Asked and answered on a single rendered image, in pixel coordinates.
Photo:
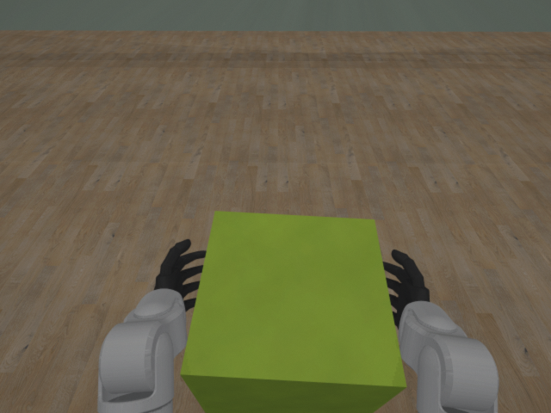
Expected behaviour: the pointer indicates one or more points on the robot left forearm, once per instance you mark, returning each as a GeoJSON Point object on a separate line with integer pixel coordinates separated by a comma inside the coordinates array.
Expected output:
{"type": "Point", "coordinates": [136, 361]}

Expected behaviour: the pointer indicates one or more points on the left robot hand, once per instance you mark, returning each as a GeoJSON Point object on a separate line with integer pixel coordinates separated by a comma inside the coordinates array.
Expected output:
{"type": "Point", "coordinates": [170, 276]}

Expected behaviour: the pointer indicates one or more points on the right robot hand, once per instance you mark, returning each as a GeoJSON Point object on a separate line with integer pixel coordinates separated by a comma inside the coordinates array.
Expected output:
{"type": "Point", "coordinates": [410, 289]}

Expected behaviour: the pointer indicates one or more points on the carton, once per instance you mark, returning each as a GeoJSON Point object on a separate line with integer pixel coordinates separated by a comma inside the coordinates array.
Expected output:
{"type": "Point", "coordinates": [292, 315]}

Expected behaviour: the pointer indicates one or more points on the robot right forearm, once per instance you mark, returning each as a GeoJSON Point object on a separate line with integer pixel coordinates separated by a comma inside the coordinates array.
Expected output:
{"type": "Point", "coordinates": [456, 374]}

